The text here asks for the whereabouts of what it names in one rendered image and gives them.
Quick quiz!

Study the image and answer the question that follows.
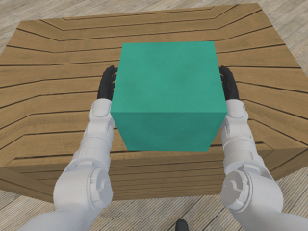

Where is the robot left forearm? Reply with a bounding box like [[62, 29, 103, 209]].
[[53, 98, 116, 207]]

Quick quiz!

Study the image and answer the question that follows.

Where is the robot right upper arm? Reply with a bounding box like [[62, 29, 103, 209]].
[[220, 169, 308, 231]]

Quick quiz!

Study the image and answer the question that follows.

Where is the left robot hand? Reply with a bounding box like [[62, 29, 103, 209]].
[[97, 65, 118, 101]]

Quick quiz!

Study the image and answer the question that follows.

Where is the carton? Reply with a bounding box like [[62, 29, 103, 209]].
[[110, 41, 228, 152]]

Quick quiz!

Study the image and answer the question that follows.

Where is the right robot hand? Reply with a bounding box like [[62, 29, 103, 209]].
[[219, 65, 240, 101]]

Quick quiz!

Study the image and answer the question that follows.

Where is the pedestal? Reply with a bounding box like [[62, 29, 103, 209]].
[[0, 3, 308, 204]]

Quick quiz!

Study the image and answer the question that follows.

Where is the robot left upper arm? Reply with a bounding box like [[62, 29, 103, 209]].
[[16, 167, 114, 231]]

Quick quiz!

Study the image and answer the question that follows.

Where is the right robot foot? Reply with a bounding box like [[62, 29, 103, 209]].
[[175, 219, 189, 231]]

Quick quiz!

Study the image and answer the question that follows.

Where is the robot right forearm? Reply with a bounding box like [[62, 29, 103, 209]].
[[220, 99, 284, 204]]

